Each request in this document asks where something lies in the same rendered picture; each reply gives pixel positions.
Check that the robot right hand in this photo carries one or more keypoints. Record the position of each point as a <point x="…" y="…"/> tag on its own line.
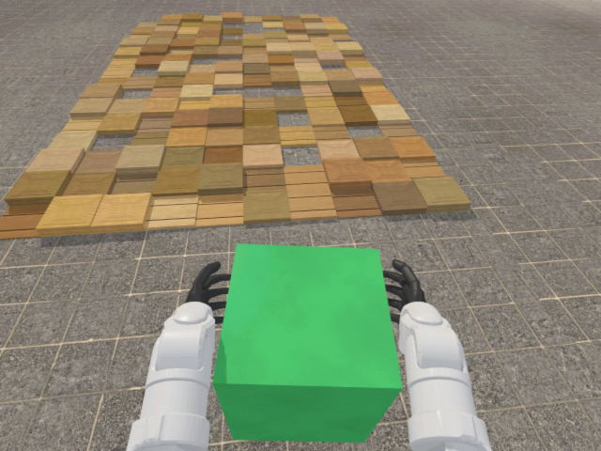
<point x="410" y="290"/>

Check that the carton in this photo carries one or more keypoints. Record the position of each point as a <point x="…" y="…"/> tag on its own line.
<point x="307" y="352"/>

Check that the robot right forearm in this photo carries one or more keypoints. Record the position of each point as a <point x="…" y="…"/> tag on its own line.
<point x="443" y="415"/>

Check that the robot left forearm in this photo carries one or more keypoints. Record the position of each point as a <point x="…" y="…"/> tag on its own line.
<point x="173" y="415"/>

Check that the robot left hand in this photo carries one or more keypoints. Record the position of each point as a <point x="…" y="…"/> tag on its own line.
<point x="200" y="291"/>

